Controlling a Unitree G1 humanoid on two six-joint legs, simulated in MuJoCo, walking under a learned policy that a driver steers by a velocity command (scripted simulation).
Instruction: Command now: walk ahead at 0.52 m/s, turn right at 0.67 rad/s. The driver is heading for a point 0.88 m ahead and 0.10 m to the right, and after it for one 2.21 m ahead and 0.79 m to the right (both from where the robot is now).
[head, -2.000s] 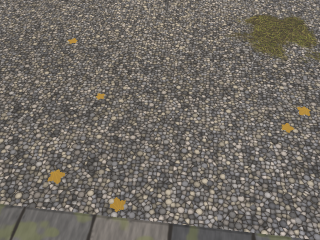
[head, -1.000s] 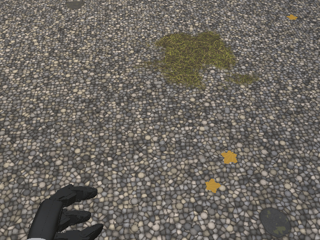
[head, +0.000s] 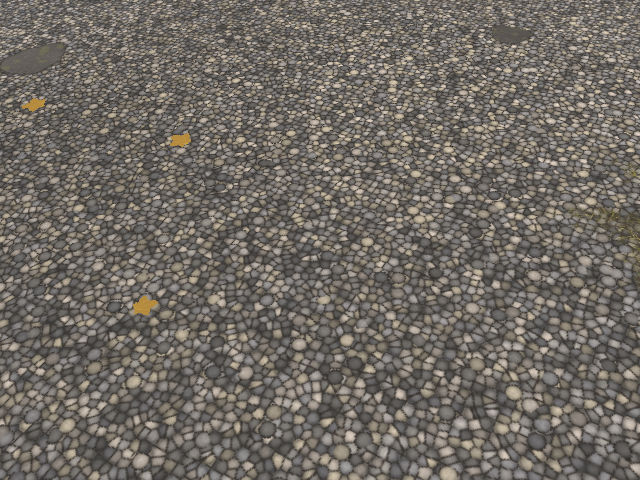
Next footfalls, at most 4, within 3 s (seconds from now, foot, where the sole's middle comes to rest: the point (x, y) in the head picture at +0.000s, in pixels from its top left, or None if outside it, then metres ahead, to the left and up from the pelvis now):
0.40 left None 0.40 0.06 -0.76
0.80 right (517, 431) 0.67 -0.31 -0.76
1.18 left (436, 282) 1.08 -0.17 -0.76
1.72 right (513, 311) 0.99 -0.35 -0.76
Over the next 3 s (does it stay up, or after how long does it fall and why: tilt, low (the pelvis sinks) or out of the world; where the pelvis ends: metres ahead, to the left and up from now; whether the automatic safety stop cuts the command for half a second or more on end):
stays up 0.99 -0.22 0.01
